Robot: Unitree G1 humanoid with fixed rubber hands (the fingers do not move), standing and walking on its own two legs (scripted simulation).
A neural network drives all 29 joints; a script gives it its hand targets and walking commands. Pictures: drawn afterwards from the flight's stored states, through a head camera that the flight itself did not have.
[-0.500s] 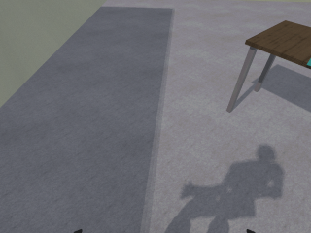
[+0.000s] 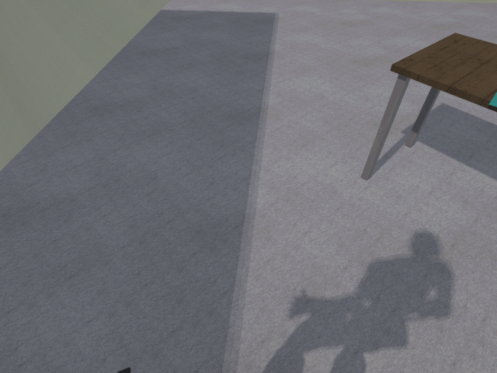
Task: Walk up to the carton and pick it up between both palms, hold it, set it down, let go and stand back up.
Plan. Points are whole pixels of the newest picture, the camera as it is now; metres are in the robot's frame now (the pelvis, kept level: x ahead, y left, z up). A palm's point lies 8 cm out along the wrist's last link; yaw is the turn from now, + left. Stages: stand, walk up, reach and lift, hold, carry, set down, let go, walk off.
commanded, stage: walk up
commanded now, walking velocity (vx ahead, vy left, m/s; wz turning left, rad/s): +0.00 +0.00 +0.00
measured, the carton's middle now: out of the picture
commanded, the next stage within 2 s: none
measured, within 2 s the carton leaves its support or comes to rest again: neither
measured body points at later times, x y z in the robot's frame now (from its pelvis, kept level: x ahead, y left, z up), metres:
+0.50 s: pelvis +0.06 -0.10 -0.04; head +0.03 -0.13 +0.41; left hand +0.26 +0.14 -0.11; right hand +0.02 -0.41 -0.16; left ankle +0.02 +0.11 -0.72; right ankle +0.10 -0.26 -0.73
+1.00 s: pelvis +0.21 -0.18 -0.03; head +0.21 -0.15 +0.42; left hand +0.41 +0.01 -0.16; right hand +0.14 -0.47 -0.11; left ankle +0.31 -0.10 -0.73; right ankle +0.14 -0.27 -0.66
